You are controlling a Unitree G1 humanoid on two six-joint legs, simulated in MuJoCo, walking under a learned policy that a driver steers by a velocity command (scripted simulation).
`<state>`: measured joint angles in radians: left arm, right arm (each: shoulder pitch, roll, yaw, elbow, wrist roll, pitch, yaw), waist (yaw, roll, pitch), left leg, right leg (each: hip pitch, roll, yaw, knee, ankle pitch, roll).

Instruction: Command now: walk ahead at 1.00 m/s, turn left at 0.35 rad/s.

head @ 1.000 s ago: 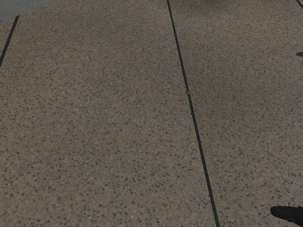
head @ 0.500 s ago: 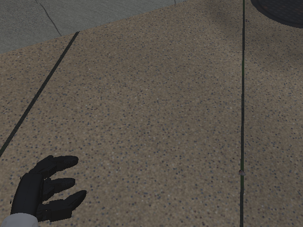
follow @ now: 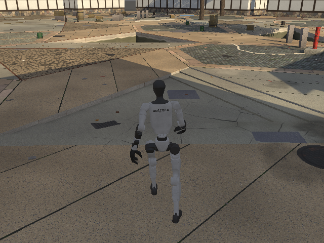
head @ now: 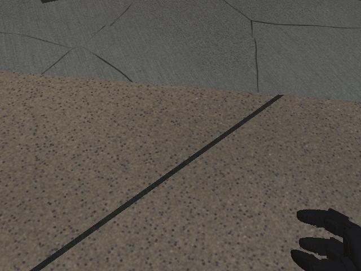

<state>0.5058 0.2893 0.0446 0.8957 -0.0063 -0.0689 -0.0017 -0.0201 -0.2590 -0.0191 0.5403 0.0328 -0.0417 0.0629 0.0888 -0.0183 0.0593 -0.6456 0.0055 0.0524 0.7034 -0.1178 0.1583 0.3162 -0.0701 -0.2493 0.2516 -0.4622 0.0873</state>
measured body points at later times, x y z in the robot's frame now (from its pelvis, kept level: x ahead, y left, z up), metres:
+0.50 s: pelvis +0.43 +0.00 +0.00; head +0.48 +0.02 +0.45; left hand +0.65 +0.25 -0.06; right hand +0.47 -0.28 -0.12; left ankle +0.20 +0.09 -0.62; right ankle +0.62 -0.07 -0.70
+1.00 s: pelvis +0.56 +0.10 +0.04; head +0.53 +0.15 +0.48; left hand +0.61 +0.44 -0.05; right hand +0.71 -0.15 -0.05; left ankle +0.47 +0.13 -0.70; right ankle +0.70 -0.03 -0.62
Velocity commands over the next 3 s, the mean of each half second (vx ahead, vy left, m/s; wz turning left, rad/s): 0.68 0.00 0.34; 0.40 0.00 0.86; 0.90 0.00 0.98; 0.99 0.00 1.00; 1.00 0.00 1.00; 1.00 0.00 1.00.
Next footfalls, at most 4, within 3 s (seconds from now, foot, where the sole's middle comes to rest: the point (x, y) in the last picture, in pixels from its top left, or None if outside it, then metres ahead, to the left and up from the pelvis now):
0.02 left None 0.21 0.08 -0.74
0.44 right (212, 214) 0.66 -0.07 -0.74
0.86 left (150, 247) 0.51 0.15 -0.74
1.30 right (144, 142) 0.96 0.24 -0.74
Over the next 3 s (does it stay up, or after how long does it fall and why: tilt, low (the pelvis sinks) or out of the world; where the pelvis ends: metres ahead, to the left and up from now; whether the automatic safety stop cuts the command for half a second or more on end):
stays up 0.63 1.56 0.03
